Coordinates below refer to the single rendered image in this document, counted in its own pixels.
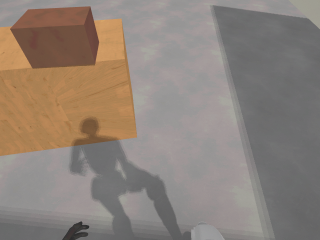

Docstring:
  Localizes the robot left hand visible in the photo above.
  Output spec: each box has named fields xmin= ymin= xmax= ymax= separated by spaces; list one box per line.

xmin=62 ymin=221 xmax=89 ymax=240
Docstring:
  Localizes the carton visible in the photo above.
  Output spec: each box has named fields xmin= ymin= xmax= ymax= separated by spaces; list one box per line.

xmin=10 ymin=6 xmax=99 ymax=68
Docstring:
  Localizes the right robot thigh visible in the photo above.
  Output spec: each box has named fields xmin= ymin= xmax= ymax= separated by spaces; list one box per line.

xmin=191 ymin=224 xmax=225 ymax=240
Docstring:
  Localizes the right robot shin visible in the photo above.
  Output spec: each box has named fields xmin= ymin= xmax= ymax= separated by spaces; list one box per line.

xmin=197 ymin=222 xmax=207 ymax=226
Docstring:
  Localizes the pedestal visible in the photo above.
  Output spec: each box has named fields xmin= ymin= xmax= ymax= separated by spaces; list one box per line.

xmin=0 ymin=18 xmax=137 ymax=156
